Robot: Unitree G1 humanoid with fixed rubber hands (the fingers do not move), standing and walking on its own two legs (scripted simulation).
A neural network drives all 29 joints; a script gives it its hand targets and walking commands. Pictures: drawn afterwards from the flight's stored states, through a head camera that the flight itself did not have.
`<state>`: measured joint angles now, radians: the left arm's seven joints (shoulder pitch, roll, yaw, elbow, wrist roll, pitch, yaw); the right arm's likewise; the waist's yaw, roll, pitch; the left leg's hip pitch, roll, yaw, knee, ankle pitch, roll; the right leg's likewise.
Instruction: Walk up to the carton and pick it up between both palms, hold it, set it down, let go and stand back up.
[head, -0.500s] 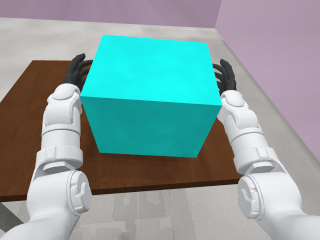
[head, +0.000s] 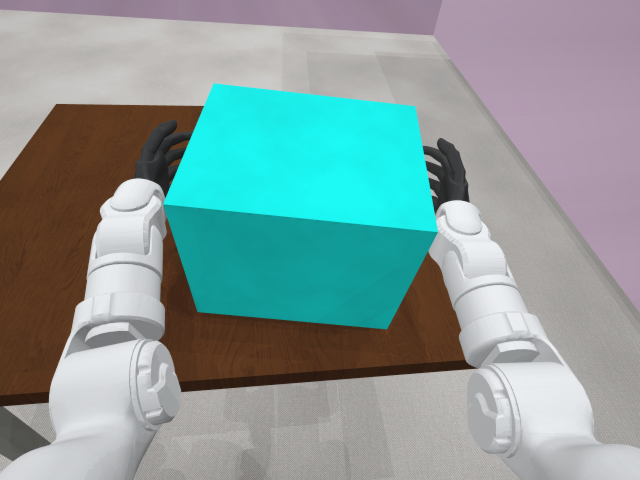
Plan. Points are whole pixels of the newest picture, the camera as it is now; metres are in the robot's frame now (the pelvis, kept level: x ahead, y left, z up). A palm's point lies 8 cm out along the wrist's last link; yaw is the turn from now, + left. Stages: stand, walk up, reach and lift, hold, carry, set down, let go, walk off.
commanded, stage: set down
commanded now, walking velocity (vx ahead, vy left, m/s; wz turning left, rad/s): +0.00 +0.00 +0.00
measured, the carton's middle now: (303, 211) +0.45 +0.00 +0.11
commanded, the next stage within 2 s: none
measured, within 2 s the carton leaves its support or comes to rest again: rests again in 1.38 s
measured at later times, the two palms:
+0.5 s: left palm (156, 191) +0.44 +0.19 +0.15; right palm (440, 217) +0.39 -0.17 +0.14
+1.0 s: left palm (153, 202) +0.44 +0.20 +0.13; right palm (432, 226) +0.39 -0.16 +0.13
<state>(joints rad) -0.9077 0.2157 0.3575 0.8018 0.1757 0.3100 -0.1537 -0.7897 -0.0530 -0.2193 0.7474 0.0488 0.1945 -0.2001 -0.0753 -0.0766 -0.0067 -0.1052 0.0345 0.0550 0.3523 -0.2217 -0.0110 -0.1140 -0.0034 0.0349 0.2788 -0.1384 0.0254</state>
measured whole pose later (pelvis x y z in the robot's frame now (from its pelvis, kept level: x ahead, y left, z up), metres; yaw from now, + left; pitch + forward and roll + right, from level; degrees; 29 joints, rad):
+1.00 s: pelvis +0.01 +0.01 +0.00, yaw +0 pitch -1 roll -1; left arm -0.89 0.25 0.36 0.97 0.16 0.16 -0.18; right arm -0.71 0.06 -0.34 0.75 -0.10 0.12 -0.19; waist -0.08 -0.08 0.00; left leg -0.11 0.03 0.05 0.35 -0.24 -0.01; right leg -0.11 -0.01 0.03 0.28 -0.15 0.03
